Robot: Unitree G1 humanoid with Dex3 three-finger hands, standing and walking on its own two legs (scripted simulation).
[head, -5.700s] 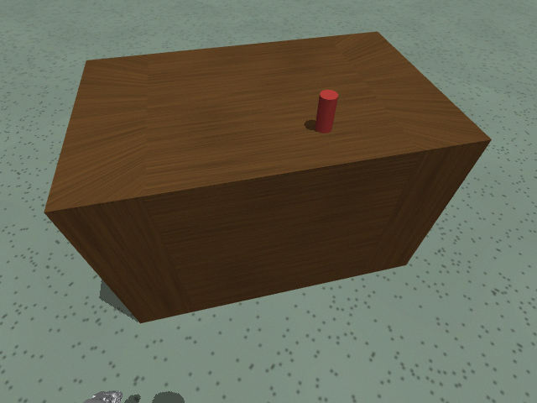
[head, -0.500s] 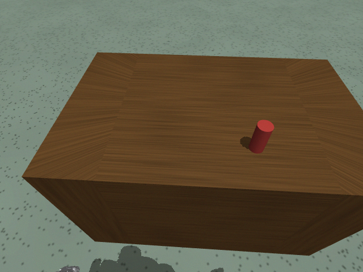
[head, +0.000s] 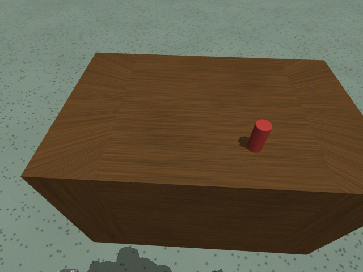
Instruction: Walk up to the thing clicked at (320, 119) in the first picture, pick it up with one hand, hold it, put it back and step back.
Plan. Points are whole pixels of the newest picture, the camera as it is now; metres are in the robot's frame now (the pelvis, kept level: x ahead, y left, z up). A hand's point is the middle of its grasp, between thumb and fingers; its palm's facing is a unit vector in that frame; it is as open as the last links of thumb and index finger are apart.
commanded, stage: stand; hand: right
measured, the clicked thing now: (258, 136) +0.49 -0.20 -0.03
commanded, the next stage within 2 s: rise first in 0.12 s
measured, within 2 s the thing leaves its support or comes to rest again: neither
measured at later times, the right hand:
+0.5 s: hand (291, 261) +0.17 -0.25 -0.12, palm faces +0.21 +0.93 -0.31, open 11.9 cm
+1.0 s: hand (308, 245) +0.19 -0.25 -0.02, palm faces +0.30 +0.89 -0.36, open 17.5 cm
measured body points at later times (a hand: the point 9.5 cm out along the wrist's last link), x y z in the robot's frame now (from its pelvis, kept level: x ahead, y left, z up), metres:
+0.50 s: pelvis -0.01 +0.00 -0.01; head +0.02 +0.00 +0.44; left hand +0.16 +0.28 -0.11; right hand +0.16 -0.30 -0.10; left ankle -0.01 +0.13 -0.75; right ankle -0.01 -0.11 -0.75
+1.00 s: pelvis +0.01 +0.01 -0.01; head +0.01 +0.03 +0.44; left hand +0.17 +0.27 -0.10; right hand +0.17 -0.29 +0.00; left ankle -0.01 +0.13 -0.75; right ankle -0.01 -0.11 -0.75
